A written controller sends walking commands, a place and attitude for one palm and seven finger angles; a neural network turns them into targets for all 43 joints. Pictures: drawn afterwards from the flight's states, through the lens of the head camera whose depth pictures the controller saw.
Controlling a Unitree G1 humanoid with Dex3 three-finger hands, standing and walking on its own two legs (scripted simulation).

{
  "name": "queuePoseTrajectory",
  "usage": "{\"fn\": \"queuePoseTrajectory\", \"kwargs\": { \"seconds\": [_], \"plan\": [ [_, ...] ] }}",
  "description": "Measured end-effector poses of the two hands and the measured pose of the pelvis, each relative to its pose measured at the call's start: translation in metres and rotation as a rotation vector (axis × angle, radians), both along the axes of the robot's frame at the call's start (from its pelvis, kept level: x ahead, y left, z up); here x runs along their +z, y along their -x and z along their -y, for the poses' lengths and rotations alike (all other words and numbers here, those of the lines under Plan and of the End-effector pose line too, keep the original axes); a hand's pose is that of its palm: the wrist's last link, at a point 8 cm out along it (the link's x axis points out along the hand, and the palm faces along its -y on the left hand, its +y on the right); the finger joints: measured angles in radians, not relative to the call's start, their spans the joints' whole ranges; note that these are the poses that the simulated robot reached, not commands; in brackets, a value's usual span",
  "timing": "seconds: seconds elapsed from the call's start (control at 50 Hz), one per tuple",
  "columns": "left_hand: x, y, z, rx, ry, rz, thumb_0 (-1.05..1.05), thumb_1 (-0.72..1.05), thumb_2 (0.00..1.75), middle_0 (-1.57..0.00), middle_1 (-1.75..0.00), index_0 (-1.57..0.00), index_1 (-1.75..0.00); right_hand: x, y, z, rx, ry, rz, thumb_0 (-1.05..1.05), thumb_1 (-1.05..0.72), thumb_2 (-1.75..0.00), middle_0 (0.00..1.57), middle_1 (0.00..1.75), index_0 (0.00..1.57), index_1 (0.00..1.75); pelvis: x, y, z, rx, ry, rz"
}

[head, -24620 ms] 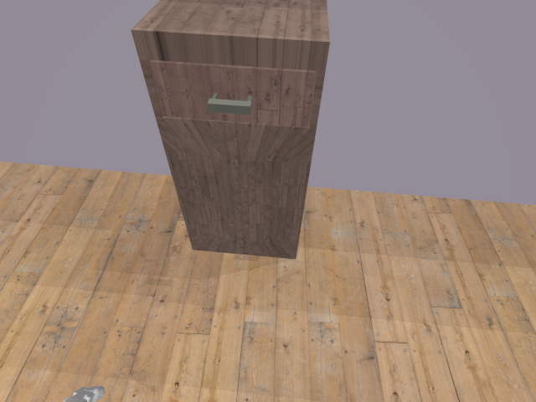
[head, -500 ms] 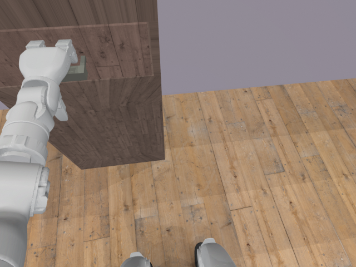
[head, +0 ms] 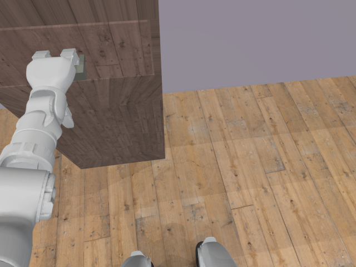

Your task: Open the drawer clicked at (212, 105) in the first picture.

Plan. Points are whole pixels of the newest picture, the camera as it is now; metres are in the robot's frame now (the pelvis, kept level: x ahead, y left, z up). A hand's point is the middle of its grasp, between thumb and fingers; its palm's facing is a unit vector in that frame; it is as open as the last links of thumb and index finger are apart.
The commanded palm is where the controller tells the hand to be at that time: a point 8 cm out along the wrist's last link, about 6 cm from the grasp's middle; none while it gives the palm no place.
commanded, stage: lower the fingers behind the handle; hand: left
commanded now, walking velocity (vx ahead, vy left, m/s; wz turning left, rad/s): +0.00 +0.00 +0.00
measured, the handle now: (61, 67) +0.57 +0.23 +0.06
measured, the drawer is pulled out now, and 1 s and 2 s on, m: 0.00 0.00 0.11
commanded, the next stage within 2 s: close the thumb around the handle in 0.02 s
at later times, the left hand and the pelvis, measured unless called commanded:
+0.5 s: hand (63, 90) +0.52 +0.23 +0.04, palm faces -0.06 +0.00 -1.00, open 9.8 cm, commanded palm +0.50 +0.22 +0.09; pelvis +0.02 +0.00 +0.01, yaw +0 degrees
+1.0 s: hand (63, 90) +0.52 +0.23 +0.04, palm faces -0.06 +0.00 -1.00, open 5.8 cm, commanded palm +0.48 +0.22 +0.09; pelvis +0.01 +0.00 +0.01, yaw +0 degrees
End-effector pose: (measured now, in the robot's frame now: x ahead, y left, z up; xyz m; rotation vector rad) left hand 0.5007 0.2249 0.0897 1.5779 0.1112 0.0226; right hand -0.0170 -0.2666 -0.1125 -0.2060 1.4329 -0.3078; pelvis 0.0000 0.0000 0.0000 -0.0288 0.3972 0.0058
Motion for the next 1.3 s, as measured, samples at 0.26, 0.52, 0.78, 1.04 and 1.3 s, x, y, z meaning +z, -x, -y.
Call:
{"fn": "queuePoseTrajectory", "kwargs": {
  "seconds": [0.26, 0.52, 0.78, 1.04, 1.3],
  "plan": [
    [0.0, 0.001, 0.001, -0.014, 0.004, -0.003, 0.0, -0.41, 0.33, -0.31, -1.21, -0.31, -1.21, 0.003, -0.021, 0.002, 0.015, 0.002, 0.023, 0.0, -0.9, -0.9, 0.21, 0.29, 0.21, 0.3, 0.004, -0.011, 0.0, 0.004, 0.002, 0.009],
    [0.002, 0.001, 0.0, -0.005, 0.007, -0.005, 0.0, 0.16, 0.58, -0.34, -1.27, -0.36, -1.27, 0.004, -0.031, 0.007, 0.014, 0.003, 0.034, 0.0, -0.9, -0.9, 0.21, 0.29, 0.21, 0.3, 0.006, -0.015, 0.003, 0.0, -0.001, 0.017],
    [0.002, 0.002, 0.001, -0.003, -0.002, -0.003, 0.0, 0.7, 0.81, -0.38, -1.34, -0.38, -1.33, 0.004, -0.025, 0.009, 0.011, 0.004, 0.022, 0.0, -0.9, -0.9, 0.21, 0.29, 0.21, 0.3, 0.005, -0.014, 0.004, 0.002, -0.002, 0.015],
    [0.002, 0.005, 0.0, -0.005, 0.008, -0.004, 0.01, 0.71, 0.79, -0.36, -1.35, -0.37, -1.35, 0.005, -0.019, 0.007, -0.007, 0.002, 0.02, 0.0, -0.9, -0.9, 0.21, 0.29, 0.21, 0.3, 0.006, -0.013, 0.003, -0.01, -0.002, 0.02],
    [0.0, 0.037, 0.001, -0.022, 0.02, 0.028, 0.01, 0.72, 0.81, -0.33, -1.35, -0.36, -1.35, 0.005, -0.051, 0.001, 0.01, -0.032, 0.093, 0.0, -0.91, -0.9, 0.21, 0.29, 0.21, 0.3, 0.013, -0.021, 0.0, -0.012, -0.003, 0.063]
  ]
}}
